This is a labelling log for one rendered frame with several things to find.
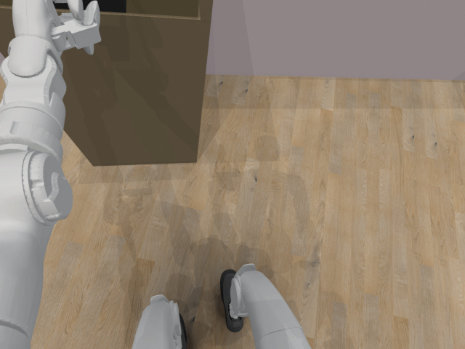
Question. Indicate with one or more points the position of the drawer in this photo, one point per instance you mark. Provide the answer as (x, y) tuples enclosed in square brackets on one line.
[(185, 8)]

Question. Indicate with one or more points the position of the robot right foot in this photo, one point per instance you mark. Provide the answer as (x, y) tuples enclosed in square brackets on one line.
[(233, 324)]

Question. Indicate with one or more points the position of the robot right thigh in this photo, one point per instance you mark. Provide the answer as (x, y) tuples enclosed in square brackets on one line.
[(273, 324)]

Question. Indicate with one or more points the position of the robot left forearm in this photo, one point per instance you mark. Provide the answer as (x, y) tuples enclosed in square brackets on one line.
[(32, 113)]

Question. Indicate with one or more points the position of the robot left upper arm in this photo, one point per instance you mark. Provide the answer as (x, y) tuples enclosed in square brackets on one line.
[(34, 195)]

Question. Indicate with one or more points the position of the robot left hand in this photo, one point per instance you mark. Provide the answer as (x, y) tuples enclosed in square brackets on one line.
[(39, 17)]

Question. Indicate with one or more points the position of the cabinet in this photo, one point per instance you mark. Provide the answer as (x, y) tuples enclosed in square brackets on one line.
[(138, 99)]

